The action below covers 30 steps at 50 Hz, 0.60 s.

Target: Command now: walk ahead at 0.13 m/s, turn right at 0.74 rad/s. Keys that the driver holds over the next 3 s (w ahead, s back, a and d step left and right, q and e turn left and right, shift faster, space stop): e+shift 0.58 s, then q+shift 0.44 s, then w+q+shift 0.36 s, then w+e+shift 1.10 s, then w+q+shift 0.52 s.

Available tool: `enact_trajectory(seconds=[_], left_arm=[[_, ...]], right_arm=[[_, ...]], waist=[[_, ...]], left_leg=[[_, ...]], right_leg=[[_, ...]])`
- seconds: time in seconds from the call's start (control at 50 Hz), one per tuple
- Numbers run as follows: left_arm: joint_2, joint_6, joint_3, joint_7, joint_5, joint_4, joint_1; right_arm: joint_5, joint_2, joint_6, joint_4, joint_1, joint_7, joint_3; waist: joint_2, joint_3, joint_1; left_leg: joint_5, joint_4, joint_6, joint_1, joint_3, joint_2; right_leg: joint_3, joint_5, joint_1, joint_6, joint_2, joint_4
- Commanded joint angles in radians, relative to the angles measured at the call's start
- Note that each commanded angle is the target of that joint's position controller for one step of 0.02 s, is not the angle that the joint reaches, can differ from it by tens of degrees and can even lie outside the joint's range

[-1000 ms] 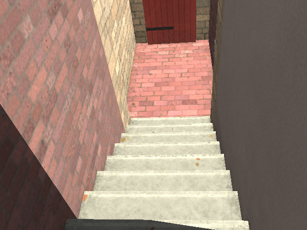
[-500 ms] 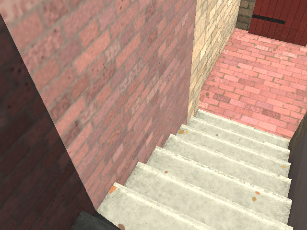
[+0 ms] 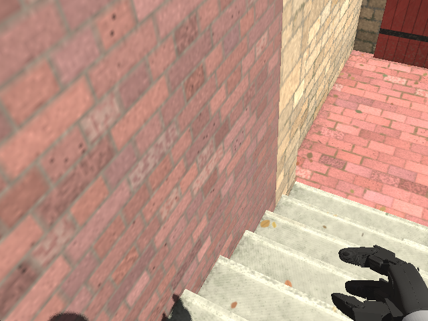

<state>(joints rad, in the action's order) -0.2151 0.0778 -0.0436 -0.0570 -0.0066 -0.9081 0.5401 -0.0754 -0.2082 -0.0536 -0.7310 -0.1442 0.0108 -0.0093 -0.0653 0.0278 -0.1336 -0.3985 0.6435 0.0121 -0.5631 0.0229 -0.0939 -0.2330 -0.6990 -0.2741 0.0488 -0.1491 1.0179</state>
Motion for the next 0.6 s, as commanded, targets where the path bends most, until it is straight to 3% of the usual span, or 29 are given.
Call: enact_trajectory(seconds=[0.02,0.04,0.06,0.08,0.1,0.12,0.14,0.16,0.18,0.2,0.22,0.24,0.26,0.28,0.3,0.32,0.34,0.36,0.38,0.4,0.42,0.44,0.48,0.5,0.52,0.54,0.56,0.58,0.6], left_arm=[[-0.11,-0.029,-0.036,0.001,0.01,0.032,-0.019],[-0.113,-0.047,-0.043,-0.004,0.004,0.03,-0.036],[-0.126,-0.062,-0.052,0.006,-0.01,0.048,-0.059],[-0.157,-0.065,-0.064,0.012,-0.03,0.082,-0.12],[-0.068,-0.07,-0.036,0.008,-0.061,0.164,-0.013],[-0.069,-0.077,-0.014,0.006,-0.022,0.172,-0.014],[-0.094,-0.071,-0.019,0.018,0.026,0.18,-0.124],[-0.138,-0.072,-0.027,0.035,0.06,0.198,-0.153],[-0.176,-0.082,-0.041,0.06,0.07,0.207,-0.214],[-0.181,-0.097,-0.044,0.073,0.079,0.241,-0.298],[-0.138,-0.105,-0.041,0.08,0.073,0.228,-0.267],[-0.099,-0.115,-0.026,0.087,0.071,0.238,-0.263],[-0.069,-0.123,-0.02,0.084,0.053,0.231,-0.273],[-0.053,-0.142,-0.019,0.07,0.052,0.238,-0.273],[-0.064,-0.153,-0.027,0.054,0.031,0.25,-0.295],[-0.073,-0.156,-0.031,0.049,0.031,0.268,-0.317],[-0.094,-0.153,-0.041,0.047,0.037,0.279,-0.353],[-0.082,-0.155,-0.044,0.047,0.054,0.305,-0.433],[-0.075,-0.157,-0.048,0.037,0.067,0.328,-0.48],[-0.074,-0.175,-0.049,0.035,0.056,0.346,-0.518],[-0.045,-0.182,-0.047,0.037,0.044,0.358,-0.543],[-0.055,-0.184,-0.052,0.038,0.035,0.355,-0.558],[-0.048,-0.172,-0.045,0.053,0.016,0.363,-0.586],[-0.052,-0.16,-0.048,0.062,0.014,0.358,-0.609],[-0.065,-0.148,-0.053,0.07,0.0,0.349,-0.567],[-0.076,-0.137,-0.052,0.093,-0.009,0.325,-0.528],[-0.079,-0.141,-0.058,0.105,-0.019,0.272,-0.447],[-0.114,-0.136,-0.078,0.107,-0.016,0.257,-0.418],[-0.142,-0.11,-0.096,0.088,0.001,0.207,-0.294]], right_arm=[[0.064,0.017,-0.015,0.065,0.022,0.005,0.017],[0.072,-0.015,-0.003,0.019,0.164,0.014,0.005],[0.055,-0.068,0.013,-0.023,0.297,0.022,-0.018],[0.032,-0.111,0.004,-0.031,0.423,0.011,-0.028],[0.02,-0.141,-0.012,-0.025,0.514,-0.006,-0.026],[0.043,-0.115,-0.016,-0.038,0.552,-0.023,-0.037],[0.054,-0.078,-0.026,-0.03,0.548,-0.018,-0.041],[0.063,-0.101,-0.025,-0.012,0.493,0.006,-0.052],[0.065,-0.08,-0.007,-0.014,0.45,0.028,-0.042],[0.062,-0.095,-0.004,-0.042,0.475,0.039,-0.04],[0.062,-0.094,0.006,-0.065,0.5,0.043,-0.037],[0.068,-0.114,0.011,-0.065,0.491,0.047,-0.04],[0.064,-0.125,0.017,-0.058,0.473,0.045,-0.038],[0.063,-0.17,0.012,-0.051,0.461,0.041,-0.05],[0.06,-0.167,0.015,-0.046,0.467,0.043,-0.048],[0.059,-0.155,0.019,-0.041,0.478,0.037,-0.044],[0.068,-0.13,0.026,-0.046,0.51,0.035,-0.038],[0.074,-0.103,0.023,-0.072,0.562,0.056,-0.034],[0.065,-0.104,0.028,-0.083,0.601,0.059,-0.033],[0.066,-0.111,0.014,-0.086,0.642,0.051,-0.033],[0.058,-0.133,-0.001,-0.076,0.627,0.048,-0.036],[0.049,-0.136,-0.011,-0.062,0.619,0.04,-0.035],[0.044,-0.153,-0.024,-0.044,0.588,0.032,-0.041],[0.047,-0.169,-0.027,-0.037,0.6,0.025,-0.044],[0.05,-0.197,-0.026,-0.036,0.564,0.017,-0.052],[0.037,-0.181,-0.019,-0.031,0.554,0.032,-0.052],[0.028,-0.17,0.009,-0.051,0.573,0.04,-0.061],[0.041,-0.132,0.026,-0.065,0.606,0.04,-0.051],[0.06,-0.147,0.038,-0.053,0.558,0.022,-0.059]], waist=[[0.175,0.005,0.034],[0.141,0.019,0.092],[0.058,0.02,0.158],[0.076,-0.114,0.218],[-0.055,-0.305,0.165],[-0.06,-0.378,0.177],[-0.015,-0.347,0.212],[-0.074,-0.353,0.196],[-0.023,-0.215,0.147],[-0.033,-0.104,0.151],[-0.001,-0.078,0.113],[-0.004,-0.092,0.088],[0.016,-0.113,0.075],[-0.049,-0.142,0.07],[-0.061,-0.135,0.074],[-0.073,-0.127,0.076],[-0.055,-0.097,0.086],[-0.122,-0.065,0.123],[-0.103,-0.042,0.149],[-0.088,-0.01,0.16],[-0.114,0.033,0.165],[-0.088,0.049,0.166],[-0.095,0.059,0.179],[-0.055,0.033,0.206],[-0.083,0.033,0.189],[-0.043,0.013,0.189],[0.016,0.02,0.17],[0.072,0.016,0.18],[0.129,-0.051,0.095]], left_leg=[[-0.136,-0.4,0.011,0.414,0.001,0.026],[-0.224,-0.538,-0.017,0.533,0.076,0.138],[-0.317,-0.565,-0.06,0.743,0.167,0.282],[-0.668,-0.295,-0.083,0.935,0.153,0.373],[-1.065,0.041,-0.181,1.164,0.168,0.604],[-0.927,0.077,-0.273,1.217,0.198,0.631],[-0.599,-0.003,-0.299,1.11,0.165,0.581],[-0.264,-0.062,-0.388,0.966,0.268,0.597],[-0.176,-0.168,-0.382,0.725,0.186,0.532],[-0.261,-0.179,-0.346,0.557,0.139,0.504],[-0.299,-0.147,-0.313,0.437,0.086,0.468],[-0.321,-0.128,-0.286,0.37,0.059,0.472],[-0.312,-0.117,-0.274,0.301,0.021,0.448],[-0.294,-0.086,-0.274,0.322,0.042,0.478],[-0.256,-0.082,-0.246,0.342,0.013,0.476],[-0.214,-0.065,-0.228,0.334,-0.007,0.477],[-0.034,-0.062,-0.192,0.33,-0.079,0.428],[0.208,-0.045,-0.158,0.386,-0.074,0.432],[0.348,-0.015,-0.145,0.447,-0.055,0.444],[0.364,-0.015,-0.145,0.456,-0.057,0.458],[0.366,0.001,-0.146,0.433,-0.076,0.474],[0.368,0.022,-0.131,0.382,-0.114,0.48],[0.501,0.088,-0.082,0.279,-0.2,0.462],[0.6,0.123,-0.053,0.233,-0.228,0.457],[0.65,0.17,-0.035,0.172,-0.254,0.446],[0.824,0.256,-0.014,0.172,-0.256,0.442],[0.943,0.353,-0.017,0.238,-0.284,0.436],[1.002,0.427,-0.021,0.197,-0.295,0.394],[1.06,0.537,-0.001,0.128,-0.332,0.316]], right_leg=[[-0.148,0.441,-0.18,0.036,0.007,-0.016],[-0.111,0.377,-0.246,0.021,-0.016,0.161],[-0.023,-0.056,-0.45,0.008,-0.049,0.379],[0.077,-0.214,-0.544,0.026,-0.057,0.62],[0.115,-0.32,-0.679,0.016,0.003,0.788],[0.161,-0.248,-0.816,0.021,0.086,0.901],[0.161,-0.078,-0.885,0.001,0.114,0.895],[0.12,0.057,-0.86,-0.039,0.142,0.833],[0.116,0.212,-0.801,-0.077,0.163,0.64],[0.116,0.33,-0.735,-0.092,0.172,0.521],[0.141,0.439,-0.638,-0.083,0.168,0.434],[0.165,0.533,-0.557,-0.064,0.168,0.394],[0.201,0.646,-0.474,-0.058,0.151,0.401],[0.209,0.696,-0.492,-0.042,0.145,0.489],[0.199,0.689,-0.524,-0.045,0.157,0.498],[0.201,0.699,-0.528,-0.047,0.151,0.496],[0.217,0.825,-0.542,-0.043,0.155,0.394],[0.159,0.872,-0.607,-0.05,0.186,0.353],[0.132,0.861,-0.687,-0.054,0.208,0.322],[0.158,0.831,-0.705,-0.06,0.212,0.302],[0.185,0.808,-0.708,-0.067,0.232,0.243],[0.207,0.785,-0.647,-0.067,0.24,0.192],[0.265,0.863,-0.477,-0.067,0.246,-0.013],[0.327,0.898,-0.376,-0.072,0.208,-0.067],[0.351,0.86,-0.268,-0.072,0.186,-0.131],[0.305,1.039,-0.164,-0.083,0.202,-0.327],[0.333,1.128,-0.142,-0.084,0.188,-0.463],[0.373,1.094,-0.068,-0.097,0.143,-0.498],[0.347,1.006,0.081,-0.097,0.083,-0.531]])
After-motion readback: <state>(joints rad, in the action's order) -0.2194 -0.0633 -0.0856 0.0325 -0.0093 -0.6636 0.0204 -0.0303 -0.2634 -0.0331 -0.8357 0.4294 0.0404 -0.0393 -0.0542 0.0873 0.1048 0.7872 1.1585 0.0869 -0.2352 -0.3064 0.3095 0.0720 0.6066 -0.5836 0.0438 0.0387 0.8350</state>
